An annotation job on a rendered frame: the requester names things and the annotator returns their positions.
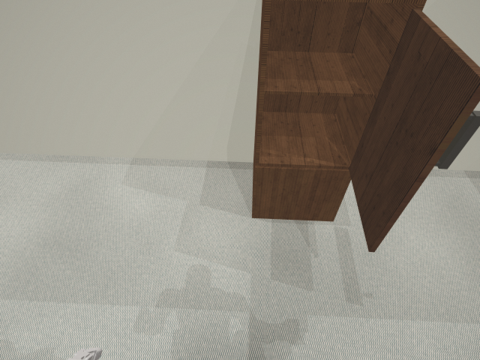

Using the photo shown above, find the handle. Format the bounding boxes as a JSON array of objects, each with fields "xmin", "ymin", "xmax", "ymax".
[{"xmin": 435, "ymin": 111, "xmax": 480, "ymax": 170}]

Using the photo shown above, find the cupboard door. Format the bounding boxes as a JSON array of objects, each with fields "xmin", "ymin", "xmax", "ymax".
[{"xmin": 349, "ymin": 9, "xmax": 480, "ymax": 252}]

